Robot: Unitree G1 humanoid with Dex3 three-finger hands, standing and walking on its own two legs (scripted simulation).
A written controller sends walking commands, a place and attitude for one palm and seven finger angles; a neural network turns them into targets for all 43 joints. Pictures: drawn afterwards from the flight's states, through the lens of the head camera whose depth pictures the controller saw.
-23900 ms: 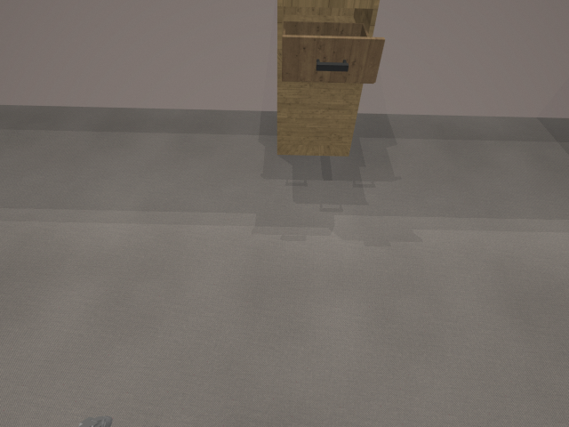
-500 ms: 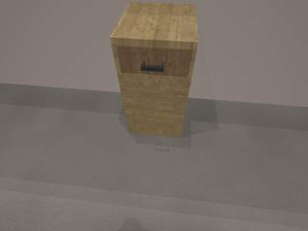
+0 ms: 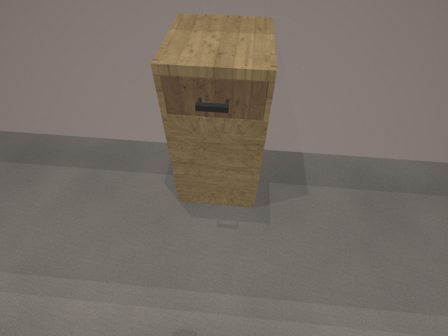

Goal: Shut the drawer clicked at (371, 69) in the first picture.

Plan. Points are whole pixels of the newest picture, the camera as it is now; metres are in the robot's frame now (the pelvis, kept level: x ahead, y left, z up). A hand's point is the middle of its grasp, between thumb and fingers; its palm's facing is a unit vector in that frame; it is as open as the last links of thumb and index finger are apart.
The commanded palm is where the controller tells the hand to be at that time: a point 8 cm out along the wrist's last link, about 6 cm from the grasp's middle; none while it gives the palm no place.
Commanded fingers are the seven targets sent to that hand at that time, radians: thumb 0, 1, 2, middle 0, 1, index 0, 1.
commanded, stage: look to check the result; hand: left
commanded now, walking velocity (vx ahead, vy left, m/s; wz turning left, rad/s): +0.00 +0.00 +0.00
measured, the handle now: (212, 104) +0.85 +0.08 -0.09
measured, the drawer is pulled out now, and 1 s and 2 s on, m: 0.00 0.00 0.00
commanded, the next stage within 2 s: stand and wait in 0.52 s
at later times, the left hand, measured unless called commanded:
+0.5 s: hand out of the picture +0.00 +0.15 -0.17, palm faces +0.06 -0.98 -0.17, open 7.4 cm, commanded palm none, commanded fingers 0.00 0.90 0.90 -0.20 -0.30 -0.20 -0.30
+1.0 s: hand out of the picture +0.02 +0.15 -0.17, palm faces +0.05 -0.98 -0.20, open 7.4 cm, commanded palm none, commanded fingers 0.00 0.90 0.90 -0.20 -0.30 -0.20 -0.30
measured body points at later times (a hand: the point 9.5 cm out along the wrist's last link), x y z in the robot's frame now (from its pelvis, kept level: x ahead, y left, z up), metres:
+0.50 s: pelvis +0.01 -0.01 +0.00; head +0.03 -0.02 +0.45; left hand -0.01 +0.20 -0.16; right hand +0.00 -0.22 -0.16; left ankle +0.05 +0.12 -0.74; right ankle -0.04 -0.09 -0.74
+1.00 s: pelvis +0.02 -0.02 +0.00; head +0.04 -0.03 +0.45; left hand +0.01 +0.20 -0.16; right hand +0.01 -0.24 -0.16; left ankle +0.05 +0.12 -0.74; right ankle -0.04 -0.09 -0.74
